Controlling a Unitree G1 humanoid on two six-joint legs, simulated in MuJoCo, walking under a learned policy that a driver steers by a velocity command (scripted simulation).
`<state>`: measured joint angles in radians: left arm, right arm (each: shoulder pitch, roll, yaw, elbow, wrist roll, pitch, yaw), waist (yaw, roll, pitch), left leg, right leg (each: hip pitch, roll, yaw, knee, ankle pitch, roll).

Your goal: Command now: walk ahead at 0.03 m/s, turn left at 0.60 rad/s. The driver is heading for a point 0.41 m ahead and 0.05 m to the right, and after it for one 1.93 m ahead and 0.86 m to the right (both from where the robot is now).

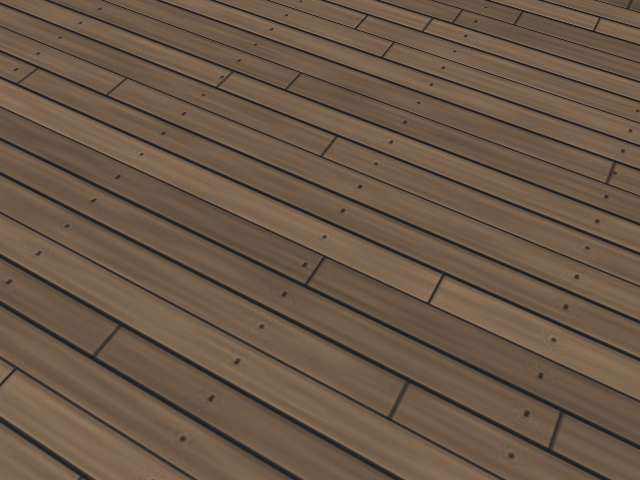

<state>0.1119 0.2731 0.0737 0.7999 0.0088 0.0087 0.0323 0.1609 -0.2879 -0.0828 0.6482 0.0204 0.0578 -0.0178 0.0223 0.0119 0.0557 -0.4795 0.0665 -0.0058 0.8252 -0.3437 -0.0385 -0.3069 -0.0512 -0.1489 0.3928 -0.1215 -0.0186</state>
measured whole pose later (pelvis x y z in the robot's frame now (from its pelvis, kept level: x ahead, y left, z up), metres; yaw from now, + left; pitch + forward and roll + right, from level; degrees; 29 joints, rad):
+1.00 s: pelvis +0.27 -0.03 -0.01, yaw -14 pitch +3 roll +0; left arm 0.39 0.28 0.08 0.80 -0.03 -0.01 0.04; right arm -0.03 -0.26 -0.05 0.66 0.00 -0.10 0.03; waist 0.09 0.03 0.04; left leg -0.58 -0.03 -0.07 0.48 0.06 -0.02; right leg -0.05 0.08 0.16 0.40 -0.38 -0.06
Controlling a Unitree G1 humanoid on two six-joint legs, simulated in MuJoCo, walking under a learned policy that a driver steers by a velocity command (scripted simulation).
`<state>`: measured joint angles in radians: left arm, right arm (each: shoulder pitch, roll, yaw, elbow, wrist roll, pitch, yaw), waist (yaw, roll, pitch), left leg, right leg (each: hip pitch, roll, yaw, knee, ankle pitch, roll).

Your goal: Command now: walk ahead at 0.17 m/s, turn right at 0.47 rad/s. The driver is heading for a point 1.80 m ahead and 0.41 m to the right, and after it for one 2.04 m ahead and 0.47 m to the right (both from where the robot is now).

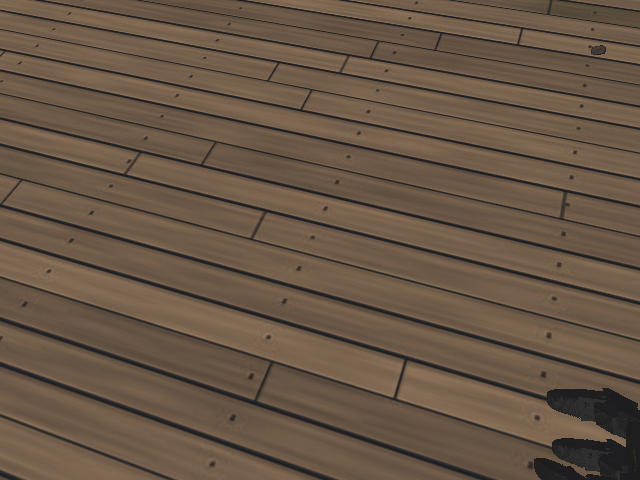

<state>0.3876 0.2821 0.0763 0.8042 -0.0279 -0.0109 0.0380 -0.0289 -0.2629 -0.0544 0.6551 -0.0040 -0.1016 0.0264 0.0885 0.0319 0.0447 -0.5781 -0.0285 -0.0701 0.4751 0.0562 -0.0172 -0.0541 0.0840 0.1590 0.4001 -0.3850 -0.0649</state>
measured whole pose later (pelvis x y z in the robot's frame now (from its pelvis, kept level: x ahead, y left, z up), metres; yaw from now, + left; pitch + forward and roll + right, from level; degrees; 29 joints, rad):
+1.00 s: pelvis +0.15 -0.02 +0.00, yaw -5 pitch -1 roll +0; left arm 0.26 0.23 0.03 0.78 0.01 -0.01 0.02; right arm 0.11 -0.24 -0.03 0.99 0.00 0.01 -0.02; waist -0.01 0.00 0.03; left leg -0.25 0.02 -0.01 0.54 -0.26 -0.02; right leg -0.17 0.02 0.02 0.54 -0.34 -0.01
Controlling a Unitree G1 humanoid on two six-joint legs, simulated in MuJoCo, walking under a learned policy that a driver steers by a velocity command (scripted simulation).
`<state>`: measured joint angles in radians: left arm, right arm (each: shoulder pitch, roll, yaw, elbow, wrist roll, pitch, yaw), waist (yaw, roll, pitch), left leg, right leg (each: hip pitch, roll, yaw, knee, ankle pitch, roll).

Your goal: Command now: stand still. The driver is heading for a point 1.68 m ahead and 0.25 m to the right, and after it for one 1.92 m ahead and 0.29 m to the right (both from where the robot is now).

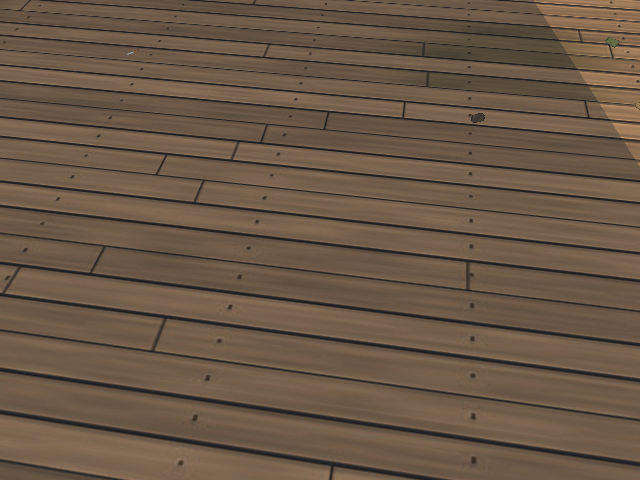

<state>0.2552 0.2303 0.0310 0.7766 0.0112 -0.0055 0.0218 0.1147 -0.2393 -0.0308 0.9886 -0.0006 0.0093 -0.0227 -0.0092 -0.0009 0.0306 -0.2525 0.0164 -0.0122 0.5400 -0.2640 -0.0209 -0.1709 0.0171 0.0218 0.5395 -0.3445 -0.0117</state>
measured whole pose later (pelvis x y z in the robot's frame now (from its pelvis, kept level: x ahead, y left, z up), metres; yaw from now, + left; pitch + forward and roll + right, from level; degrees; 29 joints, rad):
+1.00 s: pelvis +0.00 +0.00 +0.00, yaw +1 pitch -1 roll +0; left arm 0.32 0.19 0.01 1.06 -0.01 -0.01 0.04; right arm 0.22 -0.20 -0.03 1.14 0.01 0.01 -0.05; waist 0.00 0.00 0.02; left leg -0.26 0.02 -0.03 0.54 -0.30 -0.01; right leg -0.15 0.02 0.01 0.49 -0.33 -0.03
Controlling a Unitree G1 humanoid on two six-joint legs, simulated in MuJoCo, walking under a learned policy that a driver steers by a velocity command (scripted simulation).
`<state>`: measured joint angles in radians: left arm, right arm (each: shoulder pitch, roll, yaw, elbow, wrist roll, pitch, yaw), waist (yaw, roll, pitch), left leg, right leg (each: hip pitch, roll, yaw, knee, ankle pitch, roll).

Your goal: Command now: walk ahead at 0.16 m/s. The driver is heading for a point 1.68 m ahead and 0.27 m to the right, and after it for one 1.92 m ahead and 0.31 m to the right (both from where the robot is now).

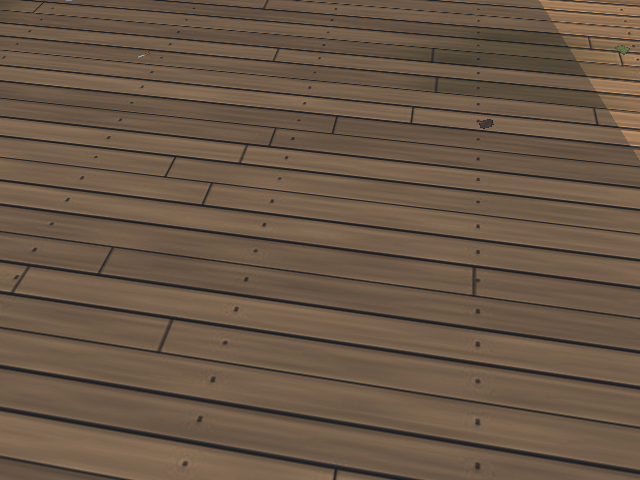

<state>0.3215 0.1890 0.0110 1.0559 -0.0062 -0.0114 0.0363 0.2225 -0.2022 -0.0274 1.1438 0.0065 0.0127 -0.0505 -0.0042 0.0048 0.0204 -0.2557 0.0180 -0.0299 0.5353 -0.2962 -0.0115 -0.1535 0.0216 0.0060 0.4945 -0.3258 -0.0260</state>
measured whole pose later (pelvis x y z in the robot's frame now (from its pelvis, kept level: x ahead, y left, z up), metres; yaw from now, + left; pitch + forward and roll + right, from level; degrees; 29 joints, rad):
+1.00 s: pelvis +0.46 -0.01 +0.01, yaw +0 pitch +1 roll -2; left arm 0.35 0.23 0.04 1.03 0.00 -0.10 -0.01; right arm 0.11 -0.26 -0.06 0.89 0.01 -0.09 -0.01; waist 0.06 0.04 0.00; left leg -0.70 0.15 -0.04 0.79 0.01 0.01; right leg -0.06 0.08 -0.06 0.21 -0.17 -0.07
